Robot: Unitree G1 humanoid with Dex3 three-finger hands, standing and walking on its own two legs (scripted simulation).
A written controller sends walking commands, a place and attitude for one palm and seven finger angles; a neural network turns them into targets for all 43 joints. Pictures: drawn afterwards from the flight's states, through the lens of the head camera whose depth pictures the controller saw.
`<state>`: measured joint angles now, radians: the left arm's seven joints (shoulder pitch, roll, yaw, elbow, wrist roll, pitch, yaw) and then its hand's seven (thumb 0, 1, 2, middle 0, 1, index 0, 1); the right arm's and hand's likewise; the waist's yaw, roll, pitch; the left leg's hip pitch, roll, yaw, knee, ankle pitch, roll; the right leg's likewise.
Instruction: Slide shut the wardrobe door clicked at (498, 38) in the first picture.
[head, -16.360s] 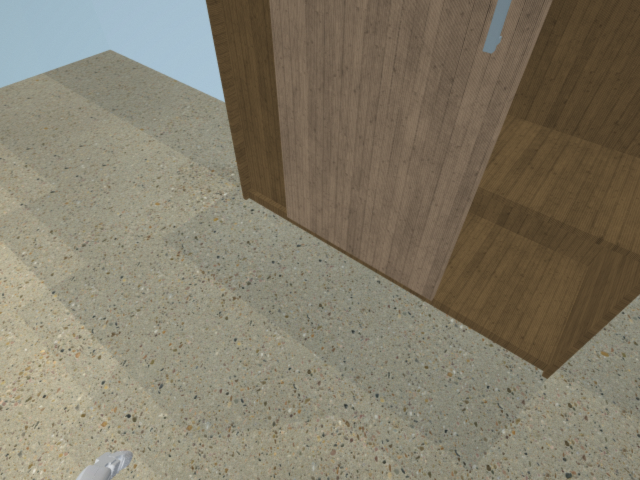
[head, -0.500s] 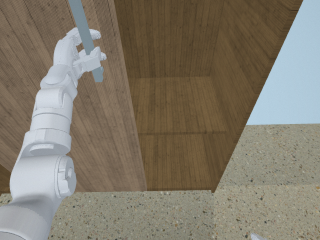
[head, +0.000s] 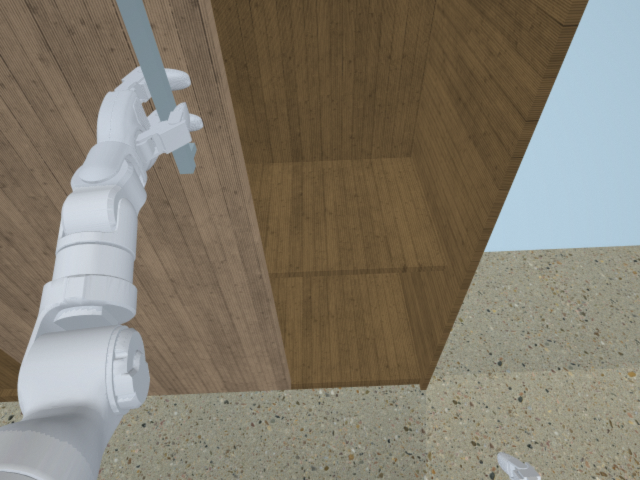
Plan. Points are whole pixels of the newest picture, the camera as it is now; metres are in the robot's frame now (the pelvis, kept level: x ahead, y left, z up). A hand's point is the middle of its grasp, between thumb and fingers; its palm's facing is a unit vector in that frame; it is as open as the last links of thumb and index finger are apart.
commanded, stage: grip the handle and tug to test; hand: left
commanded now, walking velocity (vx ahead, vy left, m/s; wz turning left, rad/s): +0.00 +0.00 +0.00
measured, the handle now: (165, 88) +0.51 +0.19 +0.27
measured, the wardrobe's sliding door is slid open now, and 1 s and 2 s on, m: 0.41 0.40 0.34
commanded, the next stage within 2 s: tug the door sideways, standing still in 0.18 s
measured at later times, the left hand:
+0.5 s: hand (183, 125) +0.45 +0.16 +0.24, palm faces +0.08 -1.00 +0.00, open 5.6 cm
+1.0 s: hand (191, 127) +0.46 +0.15 +0.24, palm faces +0.10 -0.98 -0.14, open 5.9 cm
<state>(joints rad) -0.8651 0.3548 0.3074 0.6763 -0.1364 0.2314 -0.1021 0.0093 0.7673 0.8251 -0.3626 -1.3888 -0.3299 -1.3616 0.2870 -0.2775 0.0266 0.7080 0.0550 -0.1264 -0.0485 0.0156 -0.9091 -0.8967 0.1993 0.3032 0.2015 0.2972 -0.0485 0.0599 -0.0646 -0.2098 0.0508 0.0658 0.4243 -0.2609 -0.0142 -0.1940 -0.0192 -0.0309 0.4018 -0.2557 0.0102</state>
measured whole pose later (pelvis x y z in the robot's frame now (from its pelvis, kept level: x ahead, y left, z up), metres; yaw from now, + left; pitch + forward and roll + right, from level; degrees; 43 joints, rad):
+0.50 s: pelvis +0.04 +0.00 +0.00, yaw +1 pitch +4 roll -1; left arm -0.75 0.26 0.25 0.32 -0.16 0.42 -0.06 0.01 0.77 0.84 -0.38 -1.39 -0.35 -1.36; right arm 0.18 -0.27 0.02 0.70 0.05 -0.09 -0.05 0.02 -0.91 -0.90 0.20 0.30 0.20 0.30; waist 0.02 0.06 -0.06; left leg -0.18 0.04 0.01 0.44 -0.31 -0.02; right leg -0.15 -0.02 -0.06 0.40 -0.30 0.01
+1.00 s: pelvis +0.02 +0.01 -0.01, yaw +5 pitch +4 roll +0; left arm -0.88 0.22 0.08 0.49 -0.09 0.20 0.03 0.02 0.75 0.82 -0.38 -1.40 -0.27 -1.40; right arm 0.19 -0.22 0.04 0.74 0.02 -0.13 -0.02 0.02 -0.91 -0.90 0.20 0.30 0.20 0.30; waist 0.03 0.05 -0.04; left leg -0.25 0.00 -0.04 0.50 -0.32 0.00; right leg -0.19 -0.04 -0.02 0.46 -0.33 0.03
